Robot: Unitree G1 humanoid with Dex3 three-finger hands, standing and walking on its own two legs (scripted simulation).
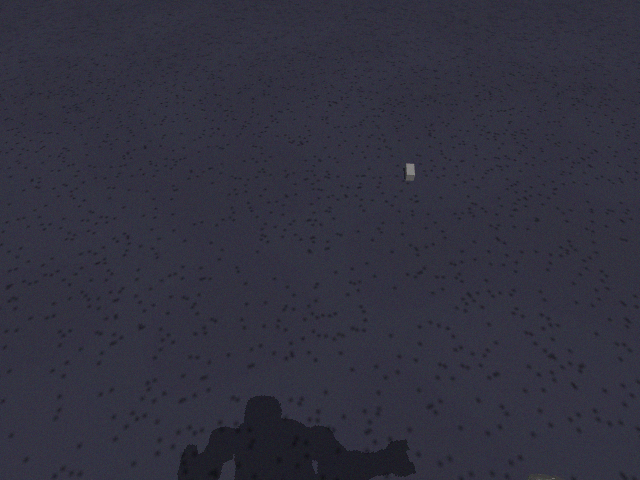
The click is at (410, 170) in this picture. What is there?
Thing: small brick
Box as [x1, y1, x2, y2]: [405, 163, 414, 180]
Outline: 406,163 405,178 408,180 413,180 413,164
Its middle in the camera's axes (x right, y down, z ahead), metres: +0.44 -0.33 +1.86
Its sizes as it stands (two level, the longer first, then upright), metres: 0.083 0.039 0.036
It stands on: the floor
